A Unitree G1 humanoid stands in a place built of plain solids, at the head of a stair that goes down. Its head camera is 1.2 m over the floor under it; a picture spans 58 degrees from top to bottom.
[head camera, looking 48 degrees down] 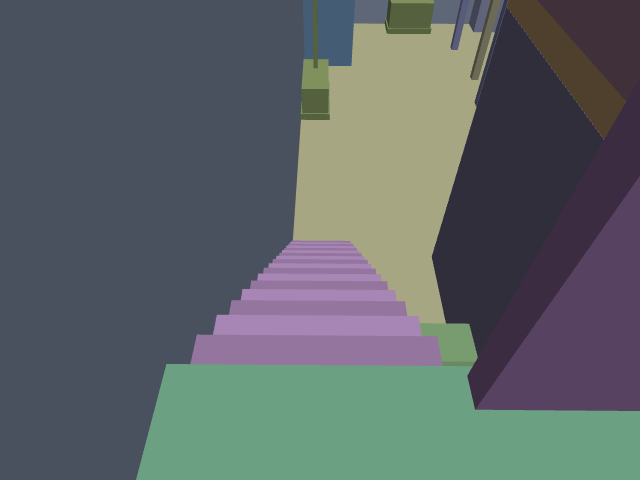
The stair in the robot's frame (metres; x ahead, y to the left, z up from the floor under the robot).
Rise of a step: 0.21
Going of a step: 0.22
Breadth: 0.89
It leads straight ahead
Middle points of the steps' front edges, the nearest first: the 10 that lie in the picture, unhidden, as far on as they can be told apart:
0.58 0.01 0.00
0.80 0.01 -0.21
1.02 0.01 -0.43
1.24 0.01 -0.64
1.46 0.01 -0.85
1.68 0.01 -1.06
1.90 0.00 -1.28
2.12 0.00 -1.49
2.34 0.00 -1.70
2.56 0.00 -1.92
